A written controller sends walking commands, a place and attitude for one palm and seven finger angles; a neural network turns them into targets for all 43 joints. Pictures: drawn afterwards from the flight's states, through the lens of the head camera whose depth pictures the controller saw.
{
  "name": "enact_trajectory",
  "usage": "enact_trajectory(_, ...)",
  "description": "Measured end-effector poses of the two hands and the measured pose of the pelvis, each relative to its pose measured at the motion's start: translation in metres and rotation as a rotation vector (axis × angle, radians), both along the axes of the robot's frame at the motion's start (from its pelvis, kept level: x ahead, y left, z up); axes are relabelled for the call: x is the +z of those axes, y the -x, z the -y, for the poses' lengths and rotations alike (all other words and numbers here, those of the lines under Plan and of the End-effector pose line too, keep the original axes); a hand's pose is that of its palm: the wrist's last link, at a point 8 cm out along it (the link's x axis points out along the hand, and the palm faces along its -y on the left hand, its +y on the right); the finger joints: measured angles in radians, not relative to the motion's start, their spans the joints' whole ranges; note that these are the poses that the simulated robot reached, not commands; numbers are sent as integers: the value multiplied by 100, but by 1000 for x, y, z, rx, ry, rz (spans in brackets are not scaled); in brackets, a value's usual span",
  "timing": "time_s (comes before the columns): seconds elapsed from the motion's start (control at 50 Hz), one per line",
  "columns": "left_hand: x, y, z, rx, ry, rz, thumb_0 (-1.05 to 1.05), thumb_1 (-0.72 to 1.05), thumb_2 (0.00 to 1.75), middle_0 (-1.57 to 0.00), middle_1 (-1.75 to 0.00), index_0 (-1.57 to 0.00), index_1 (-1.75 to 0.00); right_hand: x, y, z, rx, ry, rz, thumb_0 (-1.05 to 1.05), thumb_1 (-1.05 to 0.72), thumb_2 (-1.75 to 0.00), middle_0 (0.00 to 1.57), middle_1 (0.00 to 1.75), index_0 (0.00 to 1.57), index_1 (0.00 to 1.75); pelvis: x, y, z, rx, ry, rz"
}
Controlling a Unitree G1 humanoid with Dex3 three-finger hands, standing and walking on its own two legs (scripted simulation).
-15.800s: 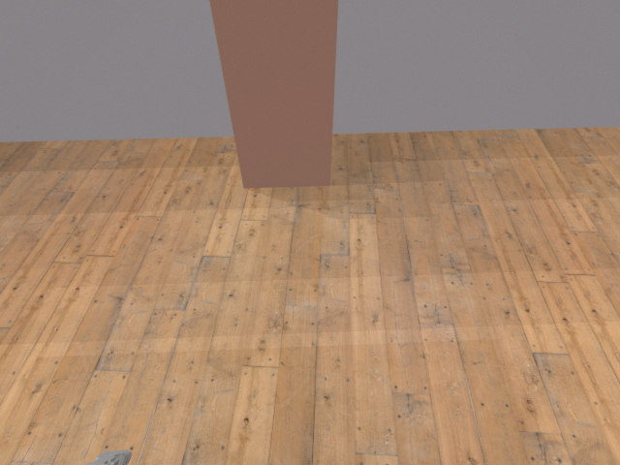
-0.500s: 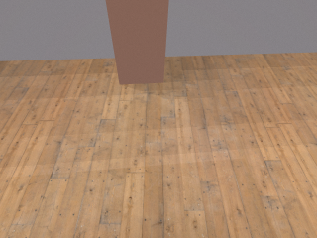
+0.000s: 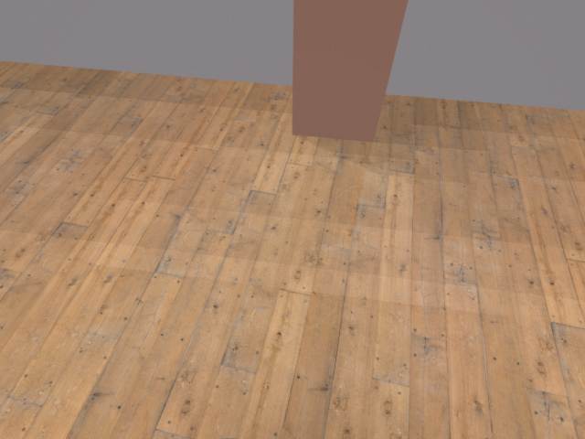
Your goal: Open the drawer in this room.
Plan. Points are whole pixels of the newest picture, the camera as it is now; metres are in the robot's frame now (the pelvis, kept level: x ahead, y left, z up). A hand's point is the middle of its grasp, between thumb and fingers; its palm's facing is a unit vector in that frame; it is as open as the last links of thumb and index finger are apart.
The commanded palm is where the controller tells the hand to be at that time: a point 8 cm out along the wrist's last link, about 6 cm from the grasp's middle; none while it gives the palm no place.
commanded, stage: stand and wait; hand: left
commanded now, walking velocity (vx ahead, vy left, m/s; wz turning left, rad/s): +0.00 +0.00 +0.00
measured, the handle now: out of the picture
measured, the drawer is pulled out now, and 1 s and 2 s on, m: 0.00 0.00 0.00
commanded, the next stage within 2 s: turn or walk to find it in 0.06 s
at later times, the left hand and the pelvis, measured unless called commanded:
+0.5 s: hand out of the picture +0.08 +0.16 -0.16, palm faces +0.04 -0.98 -0.21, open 7.4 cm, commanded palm none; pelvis +0.05 -0.02 -0.01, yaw -1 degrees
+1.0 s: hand (192, 429) +0.15 +0.17 -0.19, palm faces +0.07 -0.99 -0.12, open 7.4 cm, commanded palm none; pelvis +0.26 +0.03 -0.02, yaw -2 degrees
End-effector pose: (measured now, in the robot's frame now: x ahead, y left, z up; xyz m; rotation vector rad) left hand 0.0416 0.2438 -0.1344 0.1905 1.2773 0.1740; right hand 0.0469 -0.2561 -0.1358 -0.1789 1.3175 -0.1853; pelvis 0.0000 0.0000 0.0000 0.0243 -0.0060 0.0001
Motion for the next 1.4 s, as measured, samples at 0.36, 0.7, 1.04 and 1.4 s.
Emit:
enact_trajectory(0.36, 4, 9, -5, 0, 38, -83, 1, 91, 90, -20, -29, -19, -30, -3, 7, -33, -23, -48, 40, 0, -92, -90, 20, 30, 20, 30, 5, -22, -10, -21, 1, 8)
enact_trajectory(0.7, 12, -18, 68, 58, 90, -192, 0, 90, 90, -20, -29, -20, -30, -1, -74, 5, -53, -80, -27, 1, -91, -90, 19, 30, 20, 30, 13, -116, 26, -30, 3, -7)
enact_trajectory(1.04, -25, -154, 1, 83, 122, -328, 0, 90, 90, -20, -29, -20, -30, -7, -327, -72, 44, -49, 214, 0, -91, -90, 20, 30, 20, 30, -15, -278, -37, -53, 31, 0)
enact_trajectory(1.4, 13, -546, 3, -180, 68, 188, 0, 91, 90, -19, -29, -19, -30, 4, -298, -69, -201, -60, -165, 0, -91, -90, 20, 30, 20, 30, 4, -437, -24, -76, 6, -12)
